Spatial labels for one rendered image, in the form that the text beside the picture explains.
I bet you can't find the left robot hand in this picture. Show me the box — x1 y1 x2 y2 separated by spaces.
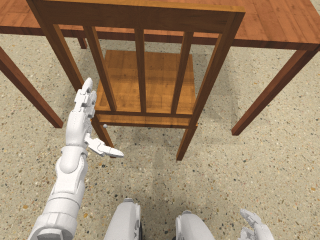
65 77 124 158

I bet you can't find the right robot hand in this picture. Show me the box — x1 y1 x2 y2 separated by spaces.
237 208 275 240

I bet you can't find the robot right thigh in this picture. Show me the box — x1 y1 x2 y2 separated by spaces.
175 213 215 240

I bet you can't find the chair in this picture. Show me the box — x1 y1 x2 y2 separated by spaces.
26 0 246 161

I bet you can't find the robot left forearm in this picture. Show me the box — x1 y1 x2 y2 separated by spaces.
27 145 88 240

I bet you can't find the robot thigh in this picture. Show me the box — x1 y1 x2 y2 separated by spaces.
175 213 215 240
103 202 141 240

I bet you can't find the table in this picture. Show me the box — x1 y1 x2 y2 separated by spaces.
0 0 320 136

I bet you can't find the robot left thigh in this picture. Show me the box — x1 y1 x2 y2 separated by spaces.
103 202 141 240

